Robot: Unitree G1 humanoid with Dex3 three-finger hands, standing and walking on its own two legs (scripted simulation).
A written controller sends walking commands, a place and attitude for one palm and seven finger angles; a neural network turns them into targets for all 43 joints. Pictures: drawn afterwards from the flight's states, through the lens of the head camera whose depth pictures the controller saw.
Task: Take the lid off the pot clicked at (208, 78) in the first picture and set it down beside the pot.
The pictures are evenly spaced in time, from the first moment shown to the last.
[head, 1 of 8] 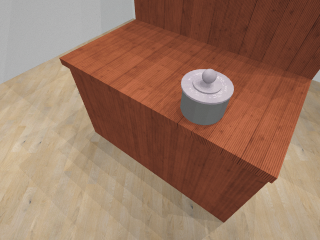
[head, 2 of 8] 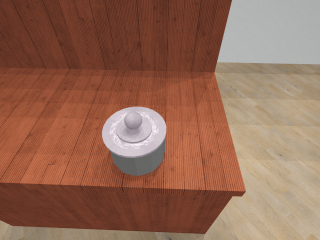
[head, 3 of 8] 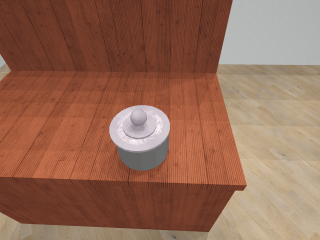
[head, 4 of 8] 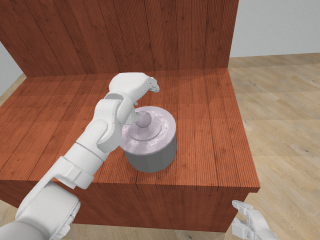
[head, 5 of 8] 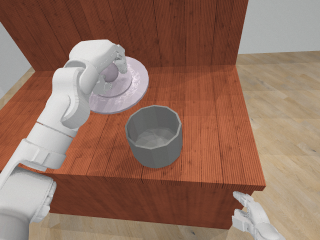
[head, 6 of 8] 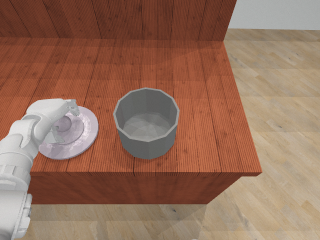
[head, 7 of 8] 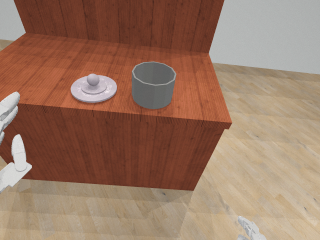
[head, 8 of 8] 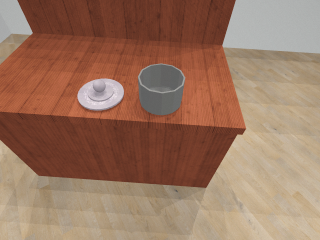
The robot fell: no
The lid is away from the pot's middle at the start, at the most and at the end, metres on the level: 0.00 0.25 0.25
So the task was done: yes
